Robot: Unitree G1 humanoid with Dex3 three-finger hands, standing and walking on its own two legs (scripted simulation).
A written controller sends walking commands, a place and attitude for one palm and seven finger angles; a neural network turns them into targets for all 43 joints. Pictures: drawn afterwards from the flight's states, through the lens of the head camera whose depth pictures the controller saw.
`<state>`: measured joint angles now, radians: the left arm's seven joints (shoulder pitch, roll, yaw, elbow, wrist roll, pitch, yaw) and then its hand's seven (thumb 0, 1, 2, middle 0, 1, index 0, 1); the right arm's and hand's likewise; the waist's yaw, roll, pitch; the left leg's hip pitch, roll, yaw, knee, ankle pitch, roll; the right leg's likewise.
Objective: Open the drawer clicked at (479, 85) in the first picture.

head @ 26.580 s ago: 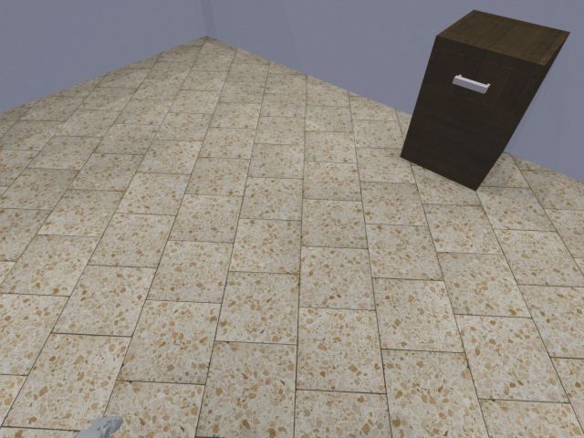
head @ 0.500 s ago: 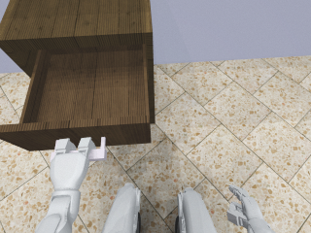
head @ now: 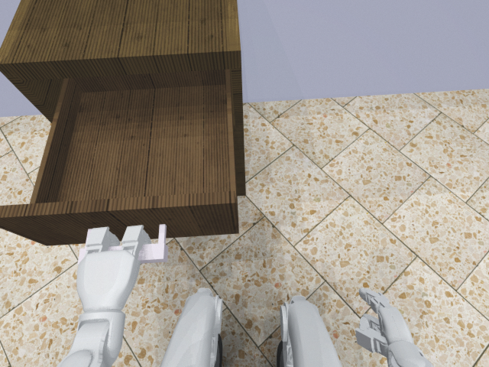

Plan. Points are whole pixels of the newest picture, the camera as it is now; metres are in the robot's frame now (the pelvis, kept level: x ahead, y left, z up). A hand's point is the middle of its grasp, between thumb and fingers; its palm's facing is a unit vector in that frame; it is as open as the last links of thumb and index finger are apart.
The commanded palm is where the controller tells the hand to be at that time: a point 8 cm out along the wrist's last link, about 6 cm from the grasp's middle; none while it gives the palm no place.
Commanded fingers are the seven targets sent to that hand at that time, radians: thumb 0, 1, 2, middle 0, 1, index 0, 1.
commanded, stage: pull the drawer open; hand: left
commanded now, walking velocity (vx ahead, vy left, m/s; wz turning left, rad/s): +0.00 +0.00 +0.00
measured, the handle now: (125, 243) +0.31 +0.23 -0.06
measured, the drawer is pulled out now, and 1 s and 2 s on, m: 0.27 0.28 0.28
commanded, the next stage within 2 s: open the thumb to release the handle in 0.20 s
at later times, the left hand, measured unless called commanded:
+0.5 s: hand (122, 275) +0.26 +0.24 -0.09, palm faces -0.03 -0.05 -1.00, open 6.5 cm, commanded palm +0.24 +0.23 -0.04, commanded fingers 0.00 0.13 0.57 -0.34 -1.27 -0.34 -1.27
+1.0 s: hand (121, 276) +0.26 +0.23 -0.08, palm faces -0.04 -0.06 -1.00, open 13.4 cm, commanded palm +0.25 +0.23 -0.03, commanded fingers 0.00 -0.50 0.30 -0.30 -1.20 -0.30 -1.20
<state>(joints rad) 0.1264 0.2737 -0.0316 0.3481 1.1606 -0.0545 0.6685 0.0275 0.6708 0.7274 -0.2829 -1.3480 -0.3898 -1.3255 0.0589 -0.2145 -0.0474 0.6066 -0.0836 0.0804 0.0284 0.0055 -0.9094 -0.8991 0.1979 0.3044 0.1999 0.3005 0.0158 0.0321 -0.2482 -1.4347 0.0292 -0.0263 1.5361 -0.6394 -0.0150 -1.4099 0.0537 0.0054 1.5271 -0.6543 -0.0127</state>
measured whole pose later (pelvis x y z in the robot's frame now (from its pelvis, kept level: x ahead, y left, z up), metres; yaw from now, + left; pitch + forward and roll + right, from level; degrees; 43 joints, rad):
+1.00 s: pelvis -0.02 +0.00 +0.00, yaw +1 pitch +29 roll -1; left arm 0.00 0.29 -0.04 0.47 1.14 -0.06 0.68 0.00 -0.45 0.31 -0.32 -1.22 -0.36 -1.21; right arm 0.09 -0.22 -0.06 0.66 -0.07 0.05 0.00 0.01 -0.91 -0.90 0.20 0.30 0.20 0.30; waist 0.03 0.05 -0.24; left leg -1.46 0.02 -0.05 1.54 -0.60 -0.02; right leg -1.42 0.04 -0.02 1.54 -0.63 -0.02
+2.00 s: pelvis +0.00 +0.00 +0.05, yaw +1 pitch +26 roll -2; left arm 0.02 0.30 -0.08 0.50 1.13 -0.05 0.66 0.00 -0.48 0.30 -0.36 -1.21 -0.42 -1.22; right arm 0.10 -0.21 -0.05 0.66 -0.06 0.05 -0.02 0.01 -0.91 -0.90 0.20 0.30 0.20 0.30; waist 0.01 0.04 -0.21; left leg -1.24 0.01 -0.05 1.34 -0.55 -0.01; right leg -1.20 0.04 -0.01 1.32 -0.57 -0.01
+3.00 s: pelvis +0.02 +0.01 +0.10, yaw +1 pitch +18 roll -1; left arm 0.11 0.29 -0.10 0.36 1.07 0.04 0.56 0.00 -0.48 0.30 -0.32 -1.20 -0.32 -1.20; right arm 0.17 -0.22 -0.04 0.60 -0.03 0.10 0.00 0.01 -0.91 -0.90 0.20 0.30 0.20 0.30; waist 0.01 0.06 -0.19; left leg -0.91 0.02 -0.02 1.08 -0.49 0.00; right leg -0.87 0.03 0.01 1.06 -0.50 0.00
